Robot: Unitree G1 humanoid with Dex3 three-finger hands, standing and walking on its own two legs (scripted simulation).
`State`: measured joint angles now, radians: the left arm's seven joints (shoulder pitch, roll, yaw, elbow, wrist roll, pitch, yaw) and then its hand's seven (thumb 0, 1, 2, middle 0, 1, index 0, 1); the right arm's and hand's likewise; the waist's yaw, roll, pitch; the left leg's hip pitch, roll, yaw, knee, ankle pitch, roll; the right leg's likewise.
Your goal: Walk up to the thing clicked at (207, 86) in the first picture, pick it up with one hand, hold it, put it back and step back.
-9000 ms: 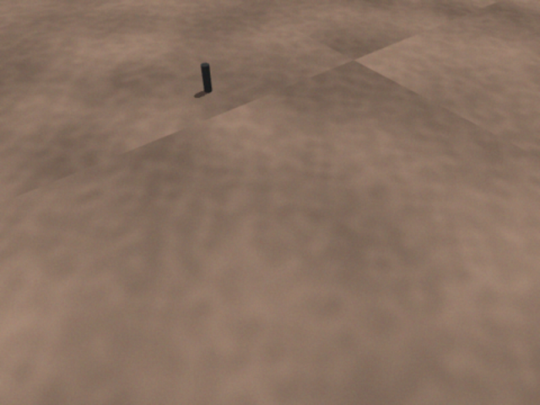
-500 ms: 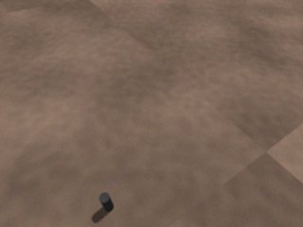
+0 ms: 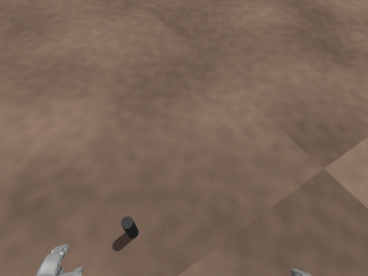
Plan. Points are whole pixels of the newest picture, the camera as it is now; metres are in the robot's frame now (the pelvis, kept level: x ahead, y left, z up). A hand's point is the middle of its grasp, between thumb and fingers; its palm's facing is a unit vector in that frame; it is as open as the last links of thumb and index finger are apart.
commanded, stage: go down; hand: left
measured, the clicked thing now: (130, 228) +0.38 +0.24 -0.68
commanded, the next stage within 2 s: none
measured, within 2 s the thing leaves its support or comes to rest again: neither
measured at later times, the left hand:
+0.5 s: hand (71, 269) +0.16 +0.27 -0.17, palm faces +0.04 -0.94 -0.32, open 17.1 cm
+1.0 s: hand out of the picture +0.14 +0.29 -0.20, palm faces +0.08 -0.94 -0.32, open 17.4 cm
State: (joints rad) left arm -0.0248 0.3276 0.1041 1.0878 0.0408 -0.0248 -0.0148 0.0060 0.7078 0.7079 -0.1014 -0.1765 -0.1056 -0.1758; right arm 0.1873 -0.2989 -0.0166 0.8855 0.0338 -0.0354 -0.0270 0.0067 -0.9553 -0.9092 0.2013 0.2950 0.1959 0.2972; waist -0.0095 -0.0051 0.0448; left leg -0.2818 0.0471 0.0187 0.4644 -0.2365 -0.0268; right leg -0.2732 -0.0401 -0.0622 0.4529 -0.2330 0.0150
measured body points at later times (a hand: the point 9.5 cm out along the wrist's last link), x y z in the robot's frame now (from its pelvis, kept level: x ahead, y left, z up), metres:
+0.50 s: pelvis +0.00 +0.02 -0.05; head +0.07 +0.03 +0.40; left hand +0.16 +0.32 -0.15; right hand +0.14 -0.25 -0.14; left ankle +0.00 +0.14 -0.74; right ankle +0.00 -0.13 -0.74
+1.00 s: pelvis -0.01 +0.02 -0.09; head +0.07 +0.04 +0.35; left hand +0.14 +0.34 -0.17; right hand +0.16 -0.23 -0.16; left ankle +0.00 +0.14 -0.74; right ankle +0.00 -0.13 -0.74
